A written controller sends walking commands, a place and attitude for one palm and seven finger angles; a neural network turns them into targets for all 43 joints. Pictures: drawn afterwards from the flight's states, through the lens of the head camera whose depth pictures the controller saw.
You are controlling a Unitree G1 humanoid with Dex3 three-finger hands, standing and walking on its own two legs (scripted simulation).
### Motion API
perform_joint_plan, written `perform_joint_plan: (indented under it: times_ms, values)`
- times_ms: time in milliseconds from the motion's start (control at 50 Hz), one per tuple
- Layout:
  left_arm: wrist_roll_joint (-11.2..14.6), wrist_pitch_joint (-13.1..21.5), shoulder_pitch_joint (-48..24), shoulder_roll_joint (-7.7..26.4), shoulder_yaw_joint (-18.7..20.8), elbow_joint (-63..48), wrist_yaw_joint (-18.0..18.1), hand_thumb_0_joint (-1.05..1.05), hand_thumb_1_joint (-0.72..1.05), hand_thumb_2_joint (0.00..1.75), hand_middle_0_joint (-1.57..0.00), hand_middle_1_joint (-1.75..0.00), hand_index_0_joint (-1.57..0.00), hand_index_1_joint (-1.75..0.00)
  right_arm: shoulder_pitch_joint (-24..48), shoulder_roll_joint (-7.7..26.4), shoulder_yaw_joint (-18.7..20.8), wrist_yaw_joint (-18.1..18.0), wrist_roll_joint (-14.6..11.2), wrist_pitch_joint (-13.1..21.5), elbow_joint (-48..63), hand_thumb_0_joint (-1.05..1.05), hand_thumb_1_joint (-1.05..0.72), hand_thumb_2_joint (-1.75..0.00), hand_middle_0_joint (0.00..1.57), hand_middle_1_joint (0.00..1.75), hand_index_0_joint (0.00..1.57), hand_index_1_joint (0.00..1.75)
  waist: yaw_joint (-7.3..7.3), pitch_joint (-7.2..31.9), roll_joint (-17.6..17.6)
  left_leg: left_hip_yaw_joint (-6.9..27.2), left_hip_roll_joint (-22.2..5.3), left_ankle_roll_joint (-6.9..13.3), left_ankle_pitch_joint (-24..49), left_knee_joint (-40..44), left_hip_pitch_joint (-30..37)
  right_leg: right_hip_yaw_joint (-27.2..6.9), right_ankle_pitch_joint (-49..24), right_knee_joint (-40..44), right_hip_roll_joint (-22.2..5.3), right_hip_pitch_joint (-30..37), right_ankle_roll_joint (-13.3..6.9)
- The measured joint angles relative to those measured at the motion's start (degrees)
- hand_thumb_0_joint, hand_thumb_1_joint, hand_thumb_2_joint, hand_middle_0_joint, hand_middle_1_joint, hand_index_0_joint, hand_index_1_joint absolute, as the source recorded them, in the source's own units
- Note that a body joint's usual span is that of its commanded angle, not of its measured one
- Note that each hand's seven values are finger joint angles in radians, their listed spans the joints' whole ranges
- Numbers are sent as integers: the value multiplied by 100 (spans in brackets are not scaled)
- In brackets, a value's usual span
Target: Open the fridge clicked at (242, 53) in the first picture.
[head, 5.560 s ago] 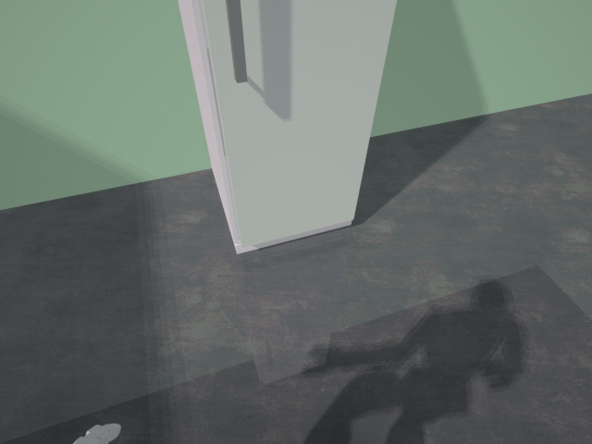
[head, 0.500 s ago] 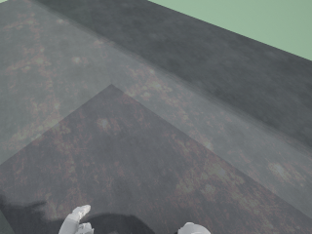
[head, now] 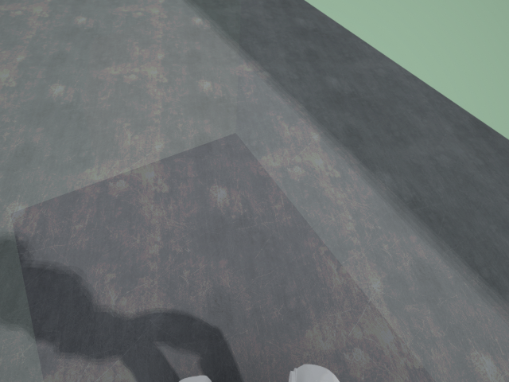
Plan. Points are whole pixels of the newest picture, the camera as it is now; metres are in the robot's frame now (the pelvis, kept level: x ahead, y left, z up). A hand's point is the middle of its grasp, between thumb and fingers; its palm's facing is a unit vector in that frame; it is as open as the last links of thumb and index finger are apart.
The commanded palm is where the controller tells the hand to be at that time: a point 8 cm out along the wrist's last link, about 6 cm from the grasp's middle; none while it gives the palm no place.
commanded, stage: turn to face it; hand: left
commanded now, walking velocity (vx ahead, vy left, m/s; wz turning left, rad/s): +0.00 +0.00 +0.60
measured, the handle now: out of the picture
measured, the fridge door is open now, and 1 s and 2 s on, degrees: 0 0 0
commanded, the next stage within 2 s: none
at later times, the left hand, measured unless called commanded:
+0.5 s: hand out of the picture +0.02 +0.14 -0.13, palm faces +0.31 -0.91 -0.27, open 7.4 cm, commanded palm none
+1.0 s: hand out of the picture -0.10 +0.20 -0.16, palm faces +0.59 -0.76 -0.27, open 7.4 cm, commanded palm none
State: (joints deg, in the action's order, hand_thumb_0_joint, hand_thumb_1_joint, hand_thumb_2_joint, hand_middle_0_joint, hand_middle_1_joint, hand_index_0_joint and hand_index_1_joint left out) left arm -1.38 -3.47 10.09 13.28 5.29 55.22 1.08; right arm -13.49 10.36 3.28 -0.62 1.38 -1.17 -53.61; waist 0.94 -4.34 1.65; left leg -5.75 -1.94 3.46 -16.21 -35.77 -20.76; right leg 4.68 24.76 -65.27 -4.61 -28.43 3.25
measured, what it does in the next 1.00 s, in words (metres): steps on the spot, turning left: right foot, then left foot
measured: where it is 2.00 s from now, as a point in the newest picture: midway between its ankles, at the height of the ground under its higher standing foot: outside the picture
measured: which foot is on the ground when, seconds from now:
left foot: down 0.00-0.38, up 0.40-0.78, down 0.80-1.00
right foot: up 0.00-0.36, down 0.38-0.80, up 0.82-1.00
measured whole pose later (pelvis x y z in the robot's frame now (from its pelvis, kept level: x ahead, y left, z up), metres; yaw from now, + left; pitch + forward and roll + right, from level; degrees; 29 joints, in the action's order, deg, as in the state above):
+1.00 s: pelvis -0.02 -0.03 +0.01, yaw +36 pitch +1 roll -1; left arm -0.9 -3.3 10.7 16.1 4.6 52.0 0.5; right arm -8.8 12.4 2.6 0.1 0.9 -1.6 -50.8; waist -0.3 -5.2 1.4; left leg -0.1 -0.1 1.4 -16.6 -30.4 -15.3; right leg 2.2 24.4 -63.5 -6.5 -28.7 5.6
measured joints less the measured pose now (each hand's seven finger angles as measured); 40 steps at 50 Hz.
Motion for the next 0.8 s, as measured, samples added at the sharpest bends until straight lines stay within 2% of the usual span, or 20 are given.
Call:
perform_joint_plan:
  times_ms: [100,240,320,360,380,420,440,500,560,620,700,740,780,800]
  values:
    - [21,24,126,176,44,-27,-10,1,91,90,-19,-30,-19,-30,2,44,-23,-8,-30,6,6,1,-91,-90,20,30,20,30,-43,68,-113,238,139,29,420,672,190,-358,-352,151,-18,-46,138]
    - [52,4,-18,155,-8,-157,13,1,91,90,-19,-30,-19,-30,72,105,12,56,-24,-72,36,1,-90,-90,20,30,20,30,29,154,-210,668,284,-75,634,828,155,-479,-130,1169,70,384,186]
    - [85,60,-166,-14,-105,-314,4,1,91,90,-19,-30,-19,-30,128,206,72,86,-9,-148,72,1,-90,-90,21,30,20,30,106,162,-337,978,371,-206,697,705,-14,-450,-87,2105,246,799,103]
    - [98,140,-168,-97,-161,-424,-7,1,91,90,-20,-30,-19,-30,121,265,116,100,-24,-200,97,1,-90,-90,21,30,20,30,105,201,-381,1134,451,-305,685,544,-155,-388,-440,2991,310,1188,33]
    - [72,203,-132,-117,-186,-488,-6,1,90,90,-20,-30,-19,-30,104,285,146,108,-45,-228,116,1,-90,-90,21,30,20,30,74,246,-348,1144,515,-356,444,293,-307,-381,-466,3426,263,1351,-91]
    - [35,228,-99,-262,-265,-505,14,1,90,90,-20,-30,-20,-30,138,390,222,105,-35,-297,76,1,-90,-90,20,30,20,30,43,224,-482,1115,514,-465,-492,-751,-681,-209,-554,3324,258,1342,-248]
    - [28,222,-53,-321,-302,-505,16,1,90,90,-20,-30,-20,-30,132,436,247,118,-18,-328,69,1,-90,-90,20,30,20,30,53,230,-512,1041,511,-493,-667,-1337,-858,-108,-609,3353,213,1404,-279]
    - [23,228,112,-400,-345,-477,24,1,90,90,-20,-30,-20,-30,145,507,279,174,-2,-361,66,1,-91,-90,20,30,20,30,57,223,-451,735,354,-612,-614,-2634,-1152,82,-745,3573,51,1613,-294]
    - [6,253,195,-400,-374,-429,18,1,90,90,-20,-30,-20,-30,161,527,277,212,-19,-355,92,1,-91,-90,20,30,19,30,88,148,-353,583,135,-727,-476,-2974,-1121,300,-766,3676,-100,1748,-287]
    - [-13,275,248,-372,-384,-417,10,1,90,90,-20,-30,-20,-30,215,526,253,224,-31,-396,70,1,-91,-90,20,30,19,30,51,58,-269,488,-35,-795,-550,-2613,-886,526,-721,3655,-233,1786,-262]
    - [-42,272,305,-258,-354,-403,-13,1,90,90,-20,-30,-20,-30,378,496,187,233,-52,-412,62,1,-91,-90,20,30,19,30,-67,-72,-153,291,-129,-783,-753,-1612,-416,791,-602,3465,-419,1709,-175]
    - [-45,255,332,-165,-314,-386,-18,1,90,90,-20,-30,-20,-30,463,466,139,232,-66,-368,100,1,-91,-90,20,29,19,30,-132,-123,-80,165,-112,-732,-751,-1011,-130,917,-499,3283,-528,1634,-100]
    - [-17,226,391,-53,-264,-366,-26,1,90,90,-20,-30,-20,-30,507,453,95,240,-70,-287,185,1,-91,-90,20,30,19,30,-170,-123,-19,55,-57,-658,-286,-146,260,1038,-318,2956,-654,1510,8]
    - [12,198,429,8,-230,-359,-34,1,90,90,-20,-30,-20,-30,526,456,82,243,-63,-217,233,1,-91,-90,20,30,19,30,-170,-96,-2,73,-28,-526,-106,112,353,1013,-210,2605,-720,1332,50]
